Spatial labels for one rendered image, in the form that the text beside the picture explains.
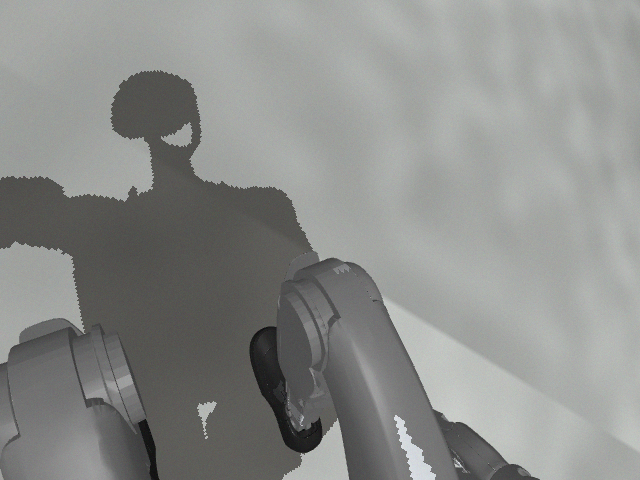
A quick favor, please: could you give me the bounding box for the left robot foot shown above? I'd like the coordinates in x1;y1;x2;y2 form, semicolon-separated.
138;419;159;480

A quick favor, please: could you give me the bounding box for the right robot arm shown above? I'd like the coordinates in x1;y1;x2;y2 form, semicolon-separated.
490;464;540;480

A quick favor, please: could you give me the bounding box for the right robot hand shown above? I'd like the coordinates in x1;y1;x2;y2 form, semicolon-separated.
433;409;508;480

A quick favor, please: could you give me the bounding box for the right robot foot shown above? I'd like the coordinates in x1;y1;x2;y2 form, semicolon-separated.
249;326;322;453

